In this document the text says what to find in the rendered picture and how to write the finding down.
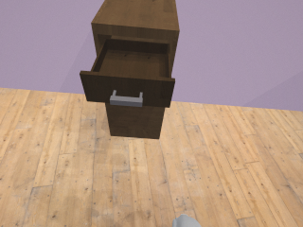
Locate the handle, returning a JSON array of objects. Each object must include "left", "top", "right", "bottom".
[{"left": 110, "top": 90, "right": 143, "bottom": 107}]

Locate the drawer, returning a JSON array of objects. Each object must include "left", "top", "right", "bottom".
[{"left": 80, "top": 38, "right": 175, "bottom": 108}]

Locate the robot right thigh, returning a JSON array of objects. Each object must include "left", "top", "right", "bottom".
[{"left": 171, "top": 216, "right": 202, "bottom": 227}]

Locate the cabinet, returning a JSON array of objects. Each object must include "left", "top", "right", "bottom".
[{"left": 91, "top": 0, "right": 180, "bottom": 140}]

